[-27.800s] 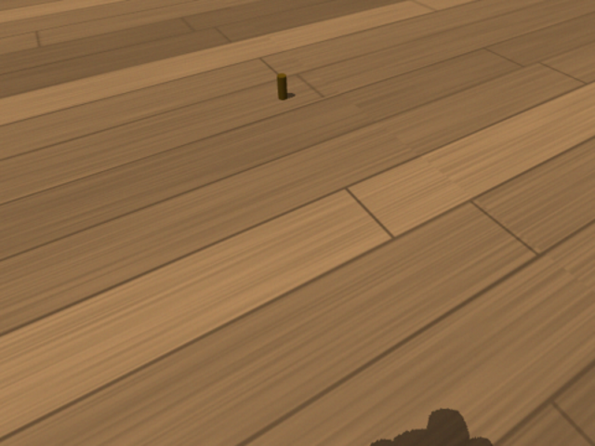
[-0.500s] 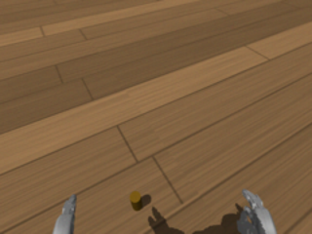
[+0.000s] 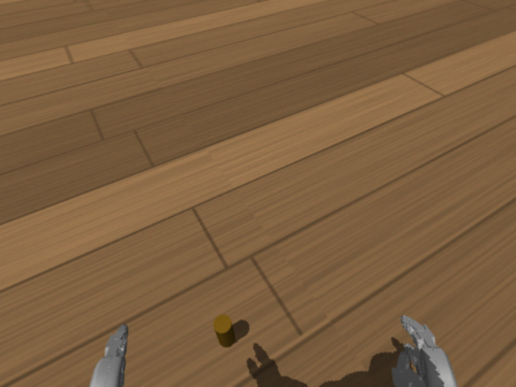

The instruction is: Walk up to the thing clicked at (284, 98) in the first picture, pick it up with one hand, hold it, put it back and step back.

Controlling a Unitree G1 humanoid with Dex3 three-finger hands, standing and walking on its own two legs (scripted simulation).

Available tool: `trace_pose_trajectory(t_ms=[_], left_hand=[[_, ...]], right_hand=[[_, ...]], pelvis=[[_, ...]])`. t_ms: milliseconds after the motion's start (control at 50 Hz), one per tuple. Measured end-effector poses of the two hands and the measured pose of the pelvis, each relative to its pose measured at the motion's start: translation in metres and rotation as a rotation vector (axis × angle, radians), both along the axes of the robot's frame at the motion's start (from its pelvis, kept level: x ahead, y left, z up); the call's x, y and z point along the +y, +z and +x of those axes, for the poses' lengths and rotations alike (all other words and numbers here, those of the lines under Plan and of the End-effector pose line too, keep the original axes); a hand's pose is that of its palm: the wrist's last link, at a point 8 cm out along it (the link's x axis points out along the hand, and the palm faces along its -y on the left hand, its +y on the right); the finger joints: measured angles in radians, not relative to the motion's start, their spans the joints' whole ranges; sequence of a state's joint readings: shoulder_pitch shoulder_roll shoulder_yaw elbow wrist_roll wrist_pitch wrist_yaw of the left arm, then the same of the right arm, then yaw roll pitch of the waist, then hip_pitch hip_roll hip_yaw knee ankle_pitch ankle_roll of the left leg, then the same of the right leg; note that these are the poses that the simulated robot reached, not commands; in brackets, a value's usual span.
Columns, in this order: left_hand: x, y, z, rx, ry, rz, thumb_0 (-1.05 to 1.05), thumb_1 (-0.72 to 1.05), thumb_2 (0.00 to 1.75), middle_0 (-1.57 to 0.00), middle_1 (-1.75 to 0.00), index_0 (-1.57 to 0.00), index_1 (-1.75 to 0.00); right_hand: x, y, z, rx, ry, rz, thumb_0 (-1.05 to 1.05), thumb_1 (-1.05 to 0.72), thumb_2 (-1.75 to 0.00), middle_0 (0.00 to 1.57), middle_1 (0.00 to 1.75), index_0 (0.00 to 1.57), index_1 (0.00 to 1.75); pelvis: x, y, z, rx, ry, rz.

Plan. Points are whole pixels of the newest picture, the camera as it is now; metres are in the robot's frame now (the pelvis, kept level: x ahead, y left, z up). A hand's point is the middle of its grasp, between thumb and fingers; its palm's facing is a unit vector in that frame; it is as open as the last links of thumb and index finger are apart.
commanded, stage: home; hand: left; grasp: from the side
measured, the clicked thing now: (224, 331) +0.43 +0.14 -0.64
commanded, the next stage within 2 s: stand in 0.70 s
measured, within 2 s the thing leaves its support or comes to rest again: neither
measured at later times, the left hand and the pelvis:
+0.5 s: hand (150, 380) +0.17 +0.18 -0.06, palm faces +0.10 -0.95 -0.28, open 17.3 cm; pelvis +0.01 +0.00 +0.00, yaw +0 degrees
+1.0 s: hand (147, 376) +0.18 +0.19 -0.06, palm faces +0.10 -0.95 -0.28, open 15.3 cm; pelvis +0.01 +0.01 +0.00, yaw +0 degrees
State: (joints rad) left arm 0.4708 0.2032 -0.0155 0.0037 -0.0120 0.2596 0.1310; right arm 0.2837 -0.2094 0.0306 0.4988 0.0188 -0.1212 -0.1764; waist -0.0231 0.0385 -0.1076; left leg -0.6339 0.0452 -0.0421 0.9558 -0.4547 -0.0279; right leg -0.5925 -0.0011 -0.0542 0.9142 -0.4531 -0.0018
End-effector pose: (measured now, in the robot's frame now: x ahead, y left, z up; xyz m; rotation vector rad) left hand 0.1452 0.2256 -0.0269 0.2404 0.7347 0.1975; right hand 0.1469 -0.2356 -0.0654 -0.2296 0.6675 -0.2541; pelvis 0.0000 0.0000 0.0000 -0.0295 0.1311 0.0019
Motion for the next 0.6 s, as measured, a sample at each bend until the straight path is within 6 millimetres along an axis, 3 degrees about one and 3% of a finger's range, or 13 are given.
trace_pose_trajectory(t_ms=[600], left_hand=[[0.003, -0.001, 0.011, -0.002, 0.003, -0.006, -0.01, -0.51, 0.08, -0.06, -0.06, -0.06, -0.06]], right_hand=[[0.003, 0.0, 0.009, 0.012, 0.001, -0.009, 0.01, -0.9, -0.9, 0.21, 0.3, 0.21, 0.3]], pelvis=[[0.003, 0.001, 0.01, 0.007, -0.001, -0.002]])
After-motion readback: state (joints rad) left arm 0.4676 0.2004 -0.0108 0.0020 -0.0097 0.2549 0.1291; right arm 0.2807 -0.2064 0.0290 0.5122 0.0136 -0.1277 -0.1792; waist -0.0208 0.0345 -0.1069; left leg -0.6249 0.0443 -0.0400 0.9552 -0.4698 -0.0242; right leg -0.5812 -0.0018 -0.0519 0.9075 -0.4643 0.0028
